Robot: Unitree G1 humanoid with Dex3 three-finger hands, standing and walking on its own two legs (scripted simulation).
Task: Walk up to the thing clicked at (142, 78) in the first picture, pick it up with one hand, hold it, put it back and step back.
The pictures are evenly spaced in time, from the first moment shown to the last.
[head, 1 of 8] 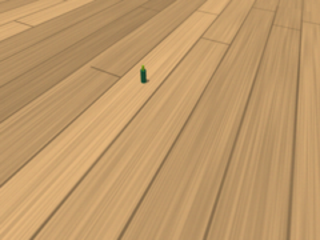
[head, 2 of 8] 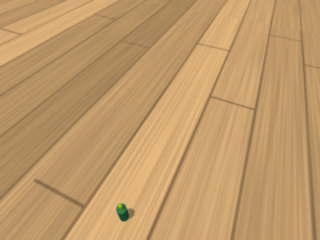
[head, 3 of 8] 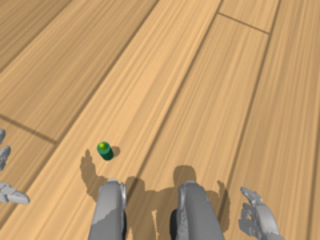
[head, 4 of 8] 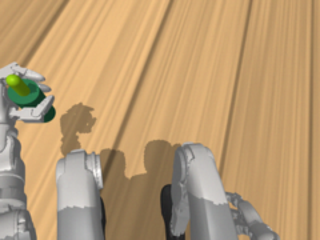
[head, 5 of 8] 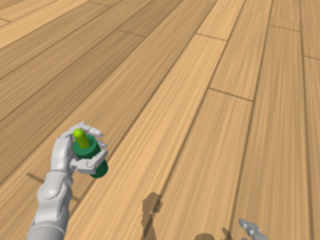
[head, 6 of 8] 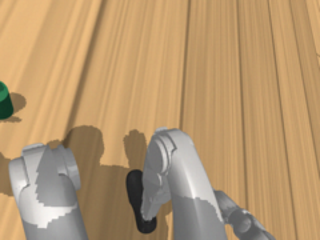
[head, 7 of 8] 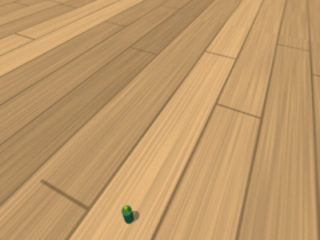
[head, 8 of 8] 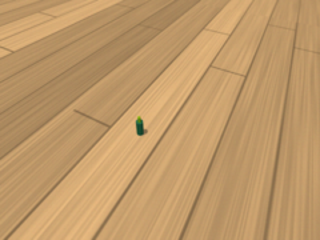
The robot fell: no
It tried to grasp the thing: yes
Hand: left
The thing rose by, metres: 0.68
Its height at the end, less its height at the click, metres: +0.00
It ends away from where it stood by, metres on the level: 0.01
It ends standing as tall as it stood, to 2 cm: yes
